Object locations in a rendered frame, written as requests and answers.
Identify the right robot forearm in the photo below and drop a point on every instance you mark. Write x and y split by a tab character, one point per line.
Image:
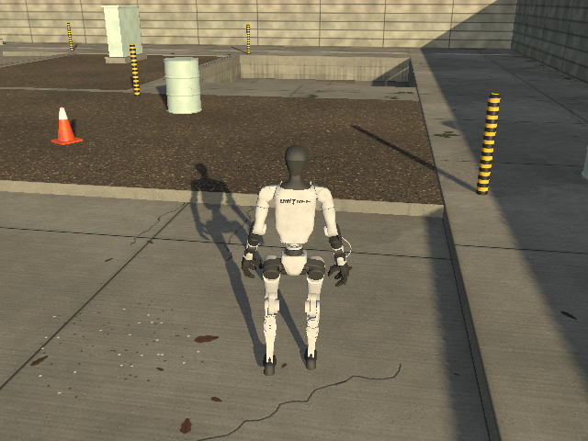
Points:
337	248

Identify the robot right upper arm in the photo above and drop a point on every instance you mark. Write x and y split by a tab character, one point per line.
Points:
324	195

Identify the left robot forearm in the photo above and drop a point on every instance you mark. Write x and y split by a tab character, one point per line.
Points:
252	244

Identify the left robot hand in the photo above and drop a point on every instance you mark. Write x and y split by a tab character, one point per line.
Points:
247	264

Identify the robot left upper arm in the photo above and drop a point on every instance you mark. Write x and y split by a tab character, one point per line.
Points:
266	193

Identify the robot left foot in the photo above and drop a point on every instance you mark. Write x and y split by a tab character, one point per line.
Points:
269	367

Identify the humanoid robot torso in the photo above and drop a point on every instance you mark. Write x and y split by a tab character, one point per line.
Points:
294	219

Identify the right robot hand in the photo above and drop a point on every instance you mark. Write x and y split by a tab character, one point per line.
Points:
344	273

